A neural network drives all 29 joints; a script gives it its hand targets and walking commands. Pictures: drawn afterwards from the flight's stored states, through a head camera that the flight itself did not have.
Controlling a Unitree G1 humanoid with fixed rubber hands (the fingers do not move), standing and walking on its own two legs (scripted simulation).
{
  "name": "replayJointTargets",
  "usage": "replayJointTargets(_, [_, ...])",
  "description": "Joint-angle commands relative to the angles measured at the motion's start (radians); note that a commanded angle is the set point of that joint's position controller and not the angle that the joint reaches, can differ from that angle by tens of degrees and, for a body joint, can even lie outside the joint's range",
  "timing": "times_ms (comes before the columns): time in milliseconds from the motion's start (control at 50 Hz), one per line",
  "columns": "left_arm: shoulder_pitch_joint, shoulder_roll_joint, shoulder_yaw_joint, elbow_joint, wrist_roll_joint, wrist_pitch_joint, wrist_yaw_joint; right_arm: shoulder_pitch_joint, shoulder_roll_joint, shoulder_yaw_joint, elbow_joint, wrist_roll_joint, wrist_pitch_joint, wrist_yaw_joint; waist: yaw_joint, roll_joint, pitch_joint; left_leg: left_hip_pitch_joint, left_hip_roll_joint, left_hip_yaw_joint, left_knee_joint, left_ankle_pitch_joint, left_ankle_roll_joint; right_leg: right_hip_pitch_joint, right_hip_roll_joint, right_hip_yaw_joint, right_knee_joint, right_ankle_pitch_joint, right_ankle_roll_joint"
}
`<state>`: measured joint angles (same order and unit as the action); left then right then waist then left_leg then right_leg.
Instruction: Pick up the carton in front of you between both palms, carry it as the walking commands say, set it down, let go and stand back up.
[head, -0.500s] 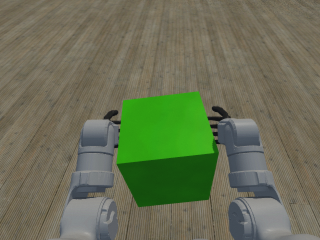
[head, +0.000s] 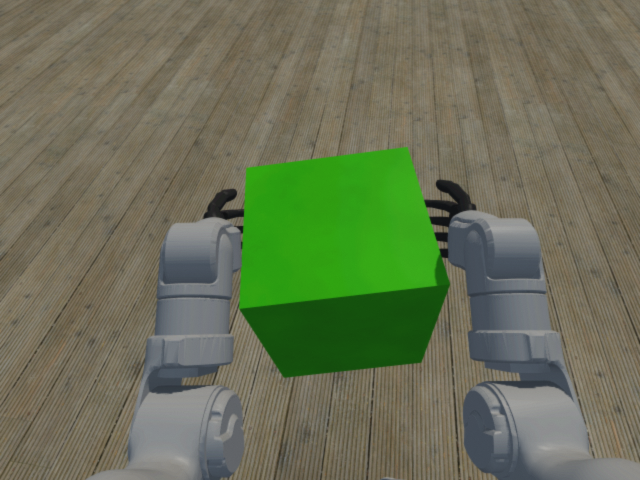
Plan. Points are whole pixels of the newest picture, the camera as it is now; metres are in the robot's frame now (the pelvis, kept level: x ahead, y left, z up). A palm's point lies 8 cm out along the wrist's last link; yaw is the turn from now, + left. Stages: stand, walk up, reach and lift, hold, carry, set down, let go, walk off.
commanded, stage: carry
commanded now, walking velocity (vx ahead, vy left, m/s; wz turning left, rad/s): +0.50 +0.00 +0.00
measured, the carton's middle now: (340, 272) +0.38 +0.00 +0.02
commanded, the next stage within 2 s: none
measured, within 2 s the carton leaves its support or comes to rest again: neither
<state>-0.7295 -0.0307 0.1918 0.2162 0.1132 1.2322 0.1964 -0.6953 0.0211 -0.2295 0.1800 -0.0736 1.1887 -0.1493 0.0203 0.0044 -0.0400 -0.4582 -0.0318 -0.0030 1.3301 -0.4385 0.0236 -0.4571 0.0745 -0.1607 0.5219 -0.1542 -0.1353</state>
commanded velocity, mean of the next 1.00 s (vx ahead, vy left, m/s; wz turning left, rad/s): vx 0.35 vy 0.00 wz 0.00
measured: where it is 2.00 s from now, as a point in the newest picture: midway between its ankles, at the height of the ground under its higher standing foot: (320, 334)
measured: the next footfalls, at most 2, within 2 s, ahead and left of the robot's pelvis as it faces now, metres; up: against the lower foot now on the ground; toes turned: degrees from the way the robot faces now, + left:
left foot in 0.34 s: +0.36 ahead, +0.15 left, +0.00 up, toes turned +7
right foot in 0.76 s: +0.63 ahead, -0.07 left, +0.00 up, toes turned -10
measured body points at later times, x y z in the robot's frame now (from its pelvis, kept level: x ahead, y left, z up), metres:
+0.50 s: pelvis +0.30 +0.06 +0.02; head +0.32 +0.08 +0.47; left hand +0.66 +0.21 +0.10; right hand +0.65 -0.09 +0.10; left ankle +0.32 +0.14 -0.72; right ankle +0.24 -0.06 -0.65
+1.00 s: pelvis +0.58 +0.02 +0.02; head +0.58 +0.01 +0.47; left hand +0.87 +0.18 +0.09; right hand +0.88 -0.12 +0.09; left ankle +0.62 +0.14 -0.70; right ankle +0.59 -0.06 -0.72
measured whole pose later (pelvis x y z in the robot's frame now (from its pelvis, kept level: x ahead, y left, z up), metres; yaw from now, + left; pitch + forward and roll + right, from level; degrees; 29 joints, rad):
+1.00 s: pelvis +0.58 +0.02 +0.02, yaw +1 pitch +3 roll +0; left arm -0.25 -0.15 0.12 -0.19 0.13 1.24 0.18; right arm -0.23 0.15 -0.12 -0.22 -0.14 1.21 -0.12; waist 0.01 0.03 -0.08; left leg -0.42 0.06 0.11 0.64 -0.35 -0.04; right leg -0.25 -0.03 -0.21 0.37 -0.17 -0.05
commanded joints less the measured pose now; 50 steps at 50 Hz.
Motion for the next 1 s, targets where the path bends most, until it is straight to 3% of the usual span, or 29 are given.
replayJointTargets(0, [-0.809,-1.191,-0.591,-0.185,-0.538,-0.044,-0.322,-0.746,1.150,0.581,-0.121,0.435,0.007,0.270,0.001,0.001,-0.472,-0.249,0.097,-0.040,-0.061,0.059,-0.006,0.519,-0.348,0.464,-0.201,0.094,-0.114])
replayJointTargets(40, [-0.840,-1.213,-0.606,-0.224,-0.569,-0.046,-0.327,-0.733,1.156,0.588,-0.144,0.426,0.004,0.252,-0.011,-0.035,-0.462,-0.223,0.109,-0.004,-0.176,0.087,-0.021,0.469,-0.325,0.392,-0.219,0.125,-0.105])
replayJointTargets(80, [-0.834,-1.205,-0.605,-0.244,-0.580,-0.043,-0.328,-0.720,1.153,0.602,-0.160,0.419,0.004,0.236,-0.001,-0.074,-0.460,-0.230,0.116,0.030,-0.302,0.120,-0.034,0.488,-0.317,0.333,-0.219,0.244,-0.107])
replayJointTargets(120, [-0.812,-1.184,-0.599,-0.251,-0.576,-0.038,-0.326,-0.711,1.149,0.623,-0.173,0.418,0.006,0.223,0.012,-0.103,-0.452,-0.223,0.113,0.059,-0.434,0.192,-0.040,0.523,-0.295,0.273,-0.206,0.345,-0.086])
replayJointTargets(240, [-0.690,-1.113,-0.570,-0.162,-0.507,-0.021,-0.329,-0.647,1.144,0.647,-0.112,0.417,0.022,0.228,0.031,-0.149,-0.415,-0.109,0.032,0.142,-0.790,0.381,-0.026,0.633,-0.244,0.139,-0.125,0.572,-0.004])
replayJointTargets(260, [-0.665,-1.108,-0.562,-0.132,-0.493,-0.021,-0.332,-0.644,1.145,0.643,-0.089,0.416,0.022,0.235,0.029,-0.160,-0.413,-0.059,0.014,0.162,-0.860,0.397,-0.021,0.640,-0.238,0.120,-0.085,0.614,0.012])
replayJointTargets(280, [-0.650,-1.107,-0.556,-0.103,-0.482,-0.023,-0.334,-0.638,1.147,0.635,-0.064,0.414,0.020,0.244,0.006,-0.159,-0.430,0.063,-0.003,0.193,-0.946,0.441,-0.011,0.609,-0.225,0.081,-0.002,0.661,0.036])
replayJointTargets(300, [-0.637,-1.112,-0.550,-0.078,-0.475,-0.024,-0.337,-0.622,1.148,0.624,-0.040,0.412,0.017,0.252,-0.029,-0.133,-0.470,0.271,0.003,0.211,-0.998,0.490,0.005,0.505,-0.209,0.038,0.114,0.631,0.067])
replayJointTargets(320, [-0.635,-1.112,-0.545,-0.062,-0.467,-0.026,-0.340,-0.602,1.149,0.609,-0.022,0.412,0.014,0.261,-0.058,-0.081,-0.515,0.522,0.139,0.074,-0.947,0.483,0.041,0.291,-0.209,0.052,0.260,0.379,0.104])
replayJointTargets(340, [-0.641,-1.141,-0.542,-0.050,-0.476,-0.021,-0.345,-0.609,1.127,0.584,-0.015,0.395,0.011,0.263,-0.049,0.138,-0.617,0.796,0.407,-0.310,-0.866,0.669,0.158,0.003,-0.135,0.062,0.501,0.001,0.139])
replayJointTargets(360, [-0.650,-1.155,-0.540,-0.047,-0.473,-0.020,-0.349,-0.599,1.130,0.577,-0.003,0.388,0.006,0.263,-0.058,0.298,-0.595,0.890,0.450,-0.488,-0.920,0.655,0.262,-0.253,-0.030,0.110,0.669,-0.386,0.143])
replayJointTargets(380, [-0.662,-1.180,-0.552,-0.065,-0.485,-0.023,-0.349,-0.587,1.146,0.574,-0.034,0.396,0.003,0.268,-0.055,0.233,-0.549,0.853,0.439,-0.441,-0.936,0.607,0.257,-0.336,-0.078,0.155,0.741,-0.390,0.118])
replayJointTargets(420, [-0.666,-1.211,-0.556,-0.123,-0.499,-0.029,-0.347,-0.632,1.195,0.585,-0.129,0.416,0.002,0.276,-0.039,0.075,-0.473,0.712,0.392,-0.305,-0.981,0.575,0.180,-0.319,-0.155,0.176,0.651,-0.281,0.116])
replayJointTargets(460, [-0.636,-1.235,-0.569,-0.183,-0.502,-0.029,-0.336,-0.646,1.220,0.616,-0.209,0.431,0.006,0.280,-0.034,0.091,-0.446,0.607,0.354,-0.183,-1.049,0.529,0.135,-0.225,-0.171,0.147,0.492,-0.212,0.141])
replayJointTargets(540, [-0.498,-1.241,-0.628,-0.320,-0.474,-0.032,-0.306,-0.485,1.216,0.658,-0.317,0.426,0.025,0.289,-0.038,0.144,-0.439,0.623,0.297,-0.034,-1.069,0.616,0.123,-0.175,-0.143,0.075,0.271,-0.121,0.173])
replayJointTargets(600, [-0.383,-1.200,-0.679,-0.418,-0.439,-0.032,-0.295,-0.326,1.174,0.701,-0.374,0.401,0.032,0.298,-0.043,0.161,-0.400,0.645,0.266,0.039,-1.059,0.751,0.096,-0.143,-0.120,0.023,0.118,-0.001,0.169])
replayJointTargets(680, [-0.187,-1.138,-0.736,-0.462,-0.406,-0.017,-0.319,-0.124,1.124,0.751,-0.396,0.352,0.036,0.313,-0.050,0.176,-0.339,0.666,0.239,0.101,-0.993,0.886,0.062,-0.059,-0.084,-0.031,-0.061,0.113,0.148])
replayJointTargets(720, [-0.119,-1.105,-0.746,-0.478,-0.399,-0.009,-0.335,-0.046,1.142,0.765,-0.378,0.355,0.038,0.325,-0.031,0.142,-0.352,0.563,0.211,0.173,-0.830,0.913,0.020,0.177,-0.046,-0.097,-0.171,0.194,0.129])
replayJointTargets(740, [-0.073,-1.096,-0.748,-0.479,-0.394,-0.004,-0.343,0.002,1.135,0.771,-0.377,0.355,0.039,0.329,-0.022,0.113,-0.388,0.424,0.188,0.193,-0.713,0.810,-0.020,0.387,-0.085,-0.066,-0.165,0.229,0.115])
replayJointTargets(760, [-0.023,-1.079,-0.742,-0.485,-0.390,0.001,-0.352,0.015,1.121,0.776,-0.383,0.358,0.040,0.332,-0.001,0.004,-0.465,0.236,0.157,0.188,-0.516,0.454,-0.049,0.614,-0.273,0.148,-0.121,0.427,0.087])
replayJointTargets(780, [-0.037,-1.080,-0.731,-0.446,-0.377,-0.005,-0.361,-0.040,1.128,0.797,-0.412,0.371,0.052,0.333,0.007,-0.262,-0.529,-0.107,0.045,0.140,-0.268,-0.003,-0.084,0.918,-0.494,0.469,-0.085,0.659,-0.085])
replayJointTargets(800, [0.011,-1.087,-0.726,-0.431,-0.385,-0.009,-0.368,-0.036,1.101,0.803,-0.424,0.375,0.054,0.335,0.004,-0.259,-0.499,-0.189,0.030,0.073,-0.133,-0.141,-0.069,0.828,-0.516,0.504,-0.138,0.683,-0.133])
replayJointTargets(840, [-0.010,-1.124,-0.733,-0.459,-0.404,-0.014,-0.375,-0.078,1.141,0.820,-0.438,0.396,0.043,0.339,-0.002,-0.114,-0.431,-0.169,0.106,0.012,-0.200,-0.099,-0.043,0.669,-0.467,0.360,-0.174,0.655,-0.076])
replayJointTargets(860, [-0.028,-1.143,-0.739,-0.476,-0.413,-0.017,-0.377,-0.080,1.156,0.826,-0.443,0.404,0.037,0.339,-0.009,-0.068,-0.390,-0.116,0.141,0.006,-0.349,-0.056,-0.046,0.575,-0.440,0.285,-0.210,0.594,-0.030])
replayJointTargets(880, [-0.039,-1.151,-0.741,-0.487,-0.423,-0.021,-0.378,-0.078,1.165,0.830,-0.452,0.408,0.031,0.336,-0.012,-0.083,-0.383,-0.033,0.137,0.029,-0.482,-0.023,-0.054,0.503,-0.405,0.208,-0.232,0.538,0.004])
replayJointTargets(920, [-0.029,-1.153,-0.742,-0.490,-0.434,-0.023,-0.383,-0.040,1.185,0.833,-0.444,0.402,0.022,0.327,-0.012,-0.125,-0.398,0.094,0.102,0.083,-0.652,0.017,-0.065,0.438,-0.360,0.110,-0.231,0.524,0.007])
replayJointTargets(980, [0.006,-1.137,-0.747,-0.489,-0.437,-0.027,-0.392,-0.005,1.176,0.835,-0.453,0.385,0.013,0.316,-0.008,-0.160,-0.416,0.177,0.086,0.148,-0.791,0.219,-0.067,0.417,-0.337,0.049,-0.192,0.497,0.019])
